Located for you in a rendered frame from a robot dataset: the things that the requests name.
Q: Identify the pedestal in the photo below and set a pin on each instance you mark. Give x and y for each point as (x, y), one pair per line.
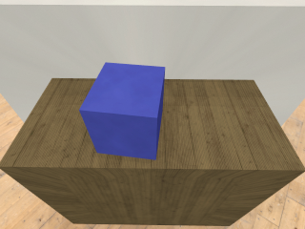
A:
(221, 152)

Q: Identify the carton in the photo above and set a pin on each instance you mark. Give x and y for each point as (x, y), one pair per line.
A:
(123, 110)

